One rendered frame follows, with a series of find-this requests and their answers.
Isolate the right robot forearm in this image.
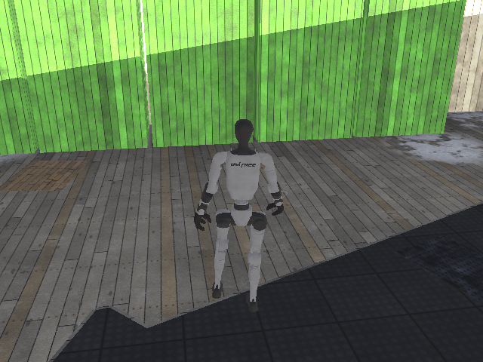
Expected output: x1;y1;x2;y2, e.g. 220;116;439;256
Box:
271;182;283;206

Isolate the robot right hand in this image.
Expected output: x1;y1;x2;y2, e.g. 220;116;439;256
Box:
266;203;284;216

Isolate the left robot forearm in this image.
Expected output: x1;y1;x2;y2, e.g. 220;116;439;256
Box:
196;182;213;215

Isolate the robot left upper arm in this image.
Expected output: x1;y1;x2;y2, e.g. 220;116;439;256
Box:
206;152;227;194

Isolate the robot right shin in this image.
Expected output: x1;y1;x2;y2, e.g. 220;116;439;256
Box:
248;253;261;302

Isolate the robot head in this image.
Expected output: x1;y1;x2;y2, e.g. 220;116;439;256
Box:
230;119;256;155

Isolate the robot left hand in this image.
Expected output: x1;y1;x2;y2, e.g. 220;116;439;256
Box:
194;212;211;231

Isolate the robot right upper arm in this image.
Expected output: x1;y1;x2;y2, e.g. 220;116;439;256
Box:
259;152;279;193

